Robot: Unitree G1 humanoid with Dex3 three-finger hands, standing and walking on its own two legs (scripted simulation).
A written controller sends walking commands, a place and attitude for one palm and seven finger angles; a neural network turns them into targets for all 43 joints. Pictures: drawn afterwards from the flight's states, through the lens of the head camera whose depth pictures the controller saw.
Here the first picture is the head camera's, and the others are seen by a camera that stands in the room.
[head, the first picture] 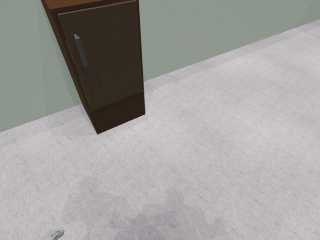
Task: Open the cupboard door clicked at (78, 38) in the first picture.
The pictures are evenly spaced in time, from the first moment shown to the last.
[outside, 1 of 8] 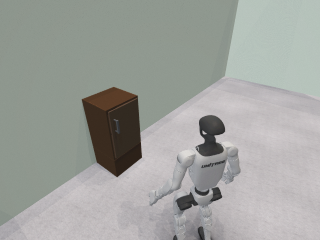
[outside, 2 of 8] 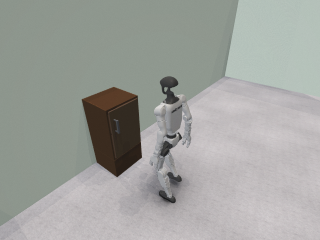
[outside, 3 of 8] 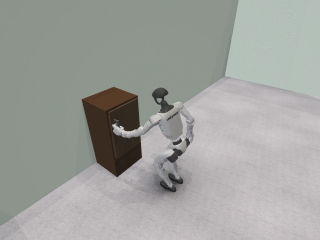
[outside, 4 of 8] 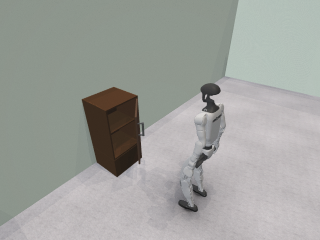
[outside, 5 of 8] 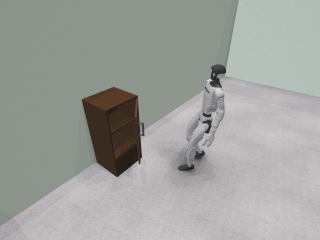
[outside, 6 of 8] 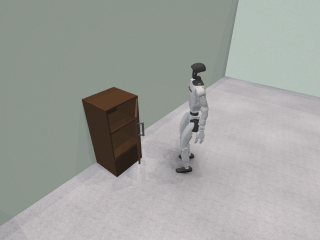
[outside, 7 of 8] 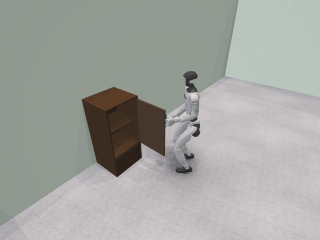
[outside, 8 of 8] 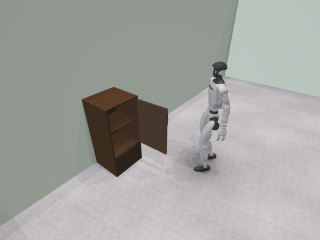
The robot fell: no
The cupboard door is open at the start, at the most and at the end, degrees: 0 94 93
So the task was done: yes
